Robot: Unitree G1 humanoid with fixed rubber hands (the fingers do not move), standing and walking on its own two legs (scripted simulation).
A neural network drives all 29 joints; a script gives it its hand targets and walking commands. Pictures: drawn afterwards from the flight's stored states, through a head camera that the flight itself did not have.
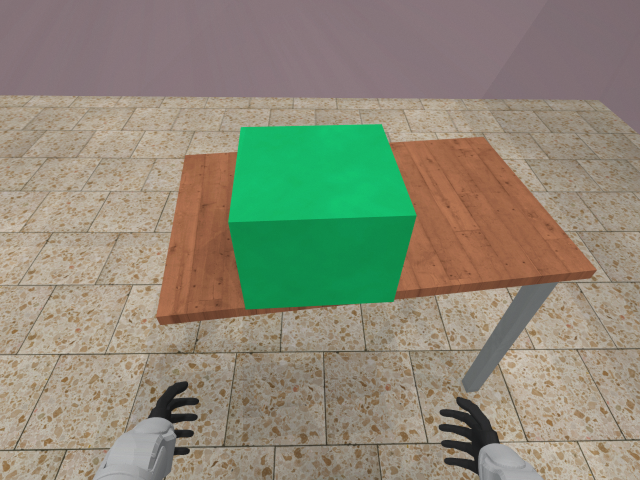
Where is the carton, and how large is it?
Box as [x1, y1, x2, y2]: [228, 124, 416, 308]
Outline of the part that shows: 381,124 241,127 228,223 245,308 393,301 416,215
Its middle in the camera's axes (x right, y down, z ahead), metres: +0.00 -0.05 +0.72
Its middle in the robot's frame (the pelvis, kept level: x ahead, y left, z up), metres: +0.58 +0.01 +0.00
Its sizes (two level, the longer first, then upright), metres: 0.273 0.269 0.215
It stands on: a table, 0.64 m high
